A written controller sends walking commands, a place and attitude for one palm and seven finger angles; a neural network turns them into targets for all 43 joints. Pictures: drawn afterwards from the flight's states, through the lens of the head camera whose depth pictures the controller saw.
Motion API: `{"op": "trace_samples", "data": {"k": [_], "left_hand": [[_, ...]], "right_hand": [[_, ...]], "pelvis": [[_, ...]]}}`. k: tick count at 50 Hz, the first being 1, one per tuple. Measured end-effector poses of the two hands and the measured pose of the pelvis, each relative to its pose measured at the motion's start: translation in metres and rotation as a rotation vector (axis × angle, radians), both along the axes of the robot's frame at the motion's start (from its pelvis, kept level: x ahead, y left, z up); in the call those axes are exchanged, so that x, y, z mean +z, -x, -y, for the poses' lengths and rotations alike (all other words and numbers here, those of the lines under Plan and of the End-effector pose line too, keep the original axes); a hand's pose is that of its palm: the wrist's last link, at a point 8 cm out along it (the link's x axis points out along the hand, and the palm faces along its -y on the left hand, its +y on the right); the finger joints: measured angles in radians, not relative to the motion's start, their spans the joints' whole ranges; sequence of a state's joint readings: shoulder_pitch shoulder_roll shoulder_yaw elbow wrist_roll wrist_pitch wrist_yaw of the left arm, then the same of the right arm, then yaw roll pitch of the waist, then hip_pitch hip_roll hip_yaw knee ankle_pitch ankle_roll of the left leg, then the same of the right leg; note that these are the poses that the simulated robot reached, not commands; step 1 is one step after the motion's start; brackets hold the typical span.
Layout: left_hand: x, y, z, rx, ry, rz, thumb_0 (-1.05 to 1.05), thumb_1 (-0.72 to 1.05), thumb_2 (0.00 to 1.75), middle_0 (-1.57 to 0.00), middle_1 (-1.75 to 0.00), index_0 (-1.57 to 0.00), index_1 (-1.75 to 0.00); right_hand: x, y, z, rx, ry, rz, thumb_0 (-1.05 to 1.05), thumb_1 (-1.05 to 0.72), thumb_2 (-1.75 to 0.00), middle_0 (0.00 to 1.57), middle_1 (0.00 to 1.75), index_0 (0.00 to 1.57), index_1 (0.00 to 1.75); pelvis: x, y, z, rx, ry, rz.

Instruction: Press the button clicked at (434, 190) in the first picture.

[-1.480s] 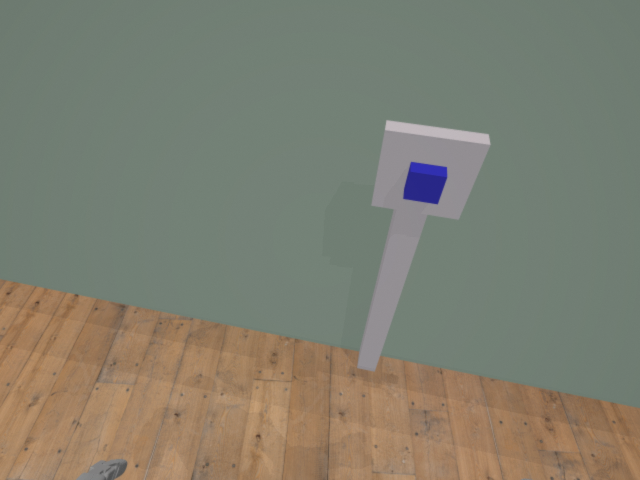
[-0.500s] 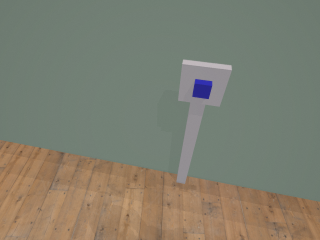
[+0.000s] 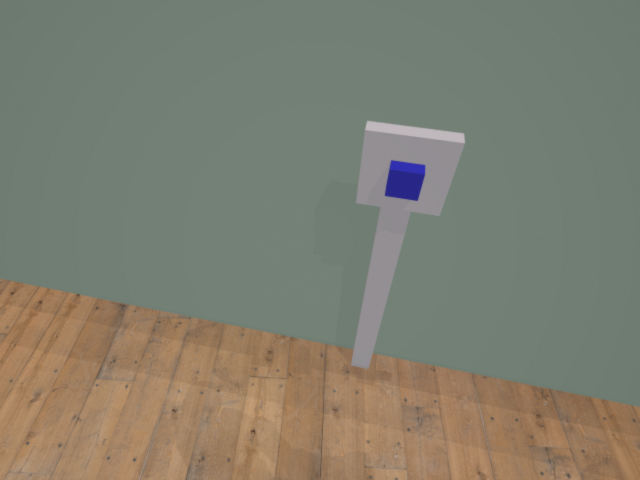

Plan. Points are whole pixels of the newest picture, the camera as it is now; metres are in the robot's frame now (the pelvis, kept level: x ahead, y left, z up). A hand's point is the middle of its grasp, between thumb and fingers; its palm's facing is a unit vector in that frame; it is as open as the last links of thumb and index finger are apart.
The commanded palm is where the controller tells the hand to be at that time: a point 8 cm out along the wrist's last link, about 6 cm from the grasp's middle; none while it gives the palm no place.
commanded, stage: look at it before walking up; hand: left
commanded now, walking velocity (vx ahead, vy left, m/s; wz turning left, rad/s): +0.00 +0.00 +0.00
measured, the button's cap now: (404, 179) +0.59 -0.11 +0.06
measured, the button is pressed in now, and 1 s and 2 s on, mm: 0 0 0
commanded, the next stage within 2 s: walk to a spot facing it in 0.06 s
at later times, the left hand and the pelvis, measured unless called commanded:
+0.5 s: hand out of the picture +0.05 +0.20 -0.18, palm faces -0.11 -0.95 -0.29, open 7.4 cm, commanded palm none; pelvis -0.01 -0.02 -0.02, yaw -9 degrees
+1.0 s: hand out of the picture +0.06 +0.11 -0.18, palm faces -0.17 -0.97 -0.16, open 7.4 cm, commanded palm none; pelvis +0.01 -0.05 -0.01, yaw -15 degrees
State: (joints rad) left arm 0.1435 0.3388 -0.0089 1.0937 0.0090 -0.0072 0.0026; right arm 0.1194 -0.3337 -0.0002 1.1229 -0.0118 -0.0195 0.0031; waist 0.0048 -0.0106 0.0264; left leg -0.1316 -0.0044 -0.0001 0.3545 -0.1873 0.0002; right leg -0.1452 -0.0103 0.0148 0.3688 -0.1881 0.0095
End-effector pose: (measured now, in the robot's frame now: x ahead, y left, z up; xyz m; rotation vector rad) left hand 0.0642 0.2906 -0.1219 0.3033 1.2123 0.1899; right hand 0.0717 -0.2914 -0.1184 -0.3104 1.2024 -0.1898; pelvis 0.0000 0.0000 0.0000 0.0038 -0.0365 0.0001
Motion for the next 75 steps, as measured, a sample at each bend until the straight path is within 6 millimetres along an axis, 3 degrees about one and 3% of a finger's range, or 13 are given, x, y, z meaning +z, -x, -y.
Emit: {"op": "trace_samples", "data": {"k": [12,17,24,29,34,39,45,55,63,69,75], "left_hand": [[0.000,0.003,-0.001,0.004,0.000,-0.008,0.00,0.90,0.90,-0.21,-0.30,-0.21,-0.30],[-0.008,0.008,0.008,-0.008,0.009,-0.050,0.00,0.90,0.90,-0.20,-0.30,-0.21,-0.30],[-0.020,0.015,0.041,-0.056,0.035,-0.111,0.00,0.90,0.90,-0.20,-0.30,-0.20,-0.30],[-0.024,0.019,0.073,-0.089,0.034,-0.096,0.00,0.90,0.90,-0.20,-0.30,-0.21,-0.30],[-0.014,0.028,0.098,-0.089,0.054,-0.107,0.00,0.90,0.90,-0.20,-0.30,-0.21,-0.30],[-0.011,0.025,0.117,-0.112,0.089,-0.111,0.00,0.90,0.90,-0.21,-0.30,-0.21,-0.30],[-0.018,0.012,0.127,-0.132,0.133,-0.091,0.00,0.90,0.90,-0.21,-0.30,-0.21,-0.30],[-0.053,-0.010,0.117,-0.144,0.201,-0.141,0.00,0.90,0.90,-0.20,-0.30,-0.21,-0.30],[-0.040,-0.063,0.120,-0.202,0.191,-0.134,0.00,0.91,0.90,-0.20,-0.30,-0.20,-0.30],[-0.035,-0.095,0.147,-0.230,0.166,-0.144,0.00,0.91,0.90,-0.20,-0.30,-0.20,-0.30],[-0.040,-0.131,0.195,-0.276,0.126,-0.093,0.00,0.92,0.90,-0.20,-0.30,-0.20,-0.30]], "right_hand": [[0.001,-0.003,-0.001,0.003,0.002,0.006,0.01,-0.91,-0.89,0.20,0.30,0.21,0.30],[-0.006,0.006,-0.007,-0.040,-0.012,0.018,0.01,-0.91,-0.90,0.20,0.30,0.21,0.30],[-0.030,0.040,-0.015,-0.136,-0.088,0.012,0.01,-0.91,-0.90,0.20,0.30,0.21,0.30],[-0.056,0.065,-0.003,-0.209,-0.141,-0.016,0.01,-0.91,-0.89,0.20,0.30,0.21,0.30],[-0.045,0.083,0.007,-0.251,-0.151,-0.045,0.01,-0.91,-0.89,0.20,0.30,0.21,0.30],[-0.031,0.097,0.017,-0.290,-0.127,-0.045,0.01,-0.91,-0.90,0.20,0.30,0.20,0.30],[-0.021,0.103,0.020,-0.322,-0.090,-0.057,0.01,-0.91,-0.90,0.20,0.30,0.20,0.30],[-0.014,0.080,-0.007,-0.353,-0.042,0.014,0.01,-0.91,-0.90,0.20,0.30,0.20,0.30],[-0.005,0.117,-0.040,-0.431,-0.096,-0.135,0.01,-0.91,-0.90,0.20,0.30,0.21,0.30],[-0.008,0.143,-0.048,-0.496,-0.162,-0.274,0.01,-0.91,-0.89,0.20,0.30,0.21,0.30],[-0.033,0.151,-0.025,-0.552,-0.238,-0.345,0.01,-0.91,-0.89,0.20,0.30,0.21,0.30]], "pelvis": [[0.000,0.001,-0.001,-0.008,0.000,-0.001],[-0.004,0.004,0.000,-0.053,-0.007,-0.008],[-0.015,0.014,0.015,-0.143,-0.041,0.001],[-0.027,0.019,0.034,-0.197,-0.030,0.000],[-0.014,0.023,0.046,-0.213,-0.028,-0.016],[-0.005,0.019,0.053,-0.239,-0.023,-0.038],[-0.003,0.007,0.055,-0.253,0.000,-0.048],[-0.015,-0.026,0.045,-0.282,0.026,-0.031],[-0.001,-0.052,0.054,-0.298,0.032,-0.030],[0.000,-0.066,0.075,-0.307,0.034,-0.034],[-0.019,-0.077,0.112,-0.307,-0.012,-0.029]]}}
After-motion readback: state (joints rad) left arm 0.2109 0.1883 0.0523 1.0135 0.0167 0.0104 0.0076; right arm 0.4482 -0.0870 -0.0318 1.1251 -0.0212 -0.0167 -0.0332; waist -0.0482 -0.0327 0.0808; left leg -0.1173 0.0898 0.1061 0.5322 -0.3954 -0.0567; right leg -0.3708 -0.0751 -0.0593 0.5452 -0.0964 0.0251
